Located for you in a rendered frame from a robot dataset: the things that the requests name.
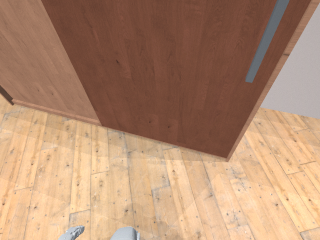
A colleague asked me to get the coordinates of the robot left hand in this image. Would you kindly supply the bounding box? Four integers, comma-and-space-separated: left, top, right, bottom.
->
58, 225, 85, 240

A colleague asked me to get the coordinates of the left robot thigh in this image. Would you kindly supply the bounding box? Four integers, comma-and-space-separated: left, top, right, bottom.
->
110, 227, 140, 240

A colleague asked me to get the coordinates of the wardrobe door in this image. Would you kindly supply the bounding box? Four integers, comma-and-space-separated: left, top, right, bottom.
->
41, 0, 311, 158
0, 0, 99, 120

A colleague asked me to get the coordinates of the handle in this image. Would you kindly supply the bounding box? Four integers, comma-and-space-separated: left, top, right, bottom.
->
245, 0, 290, 83

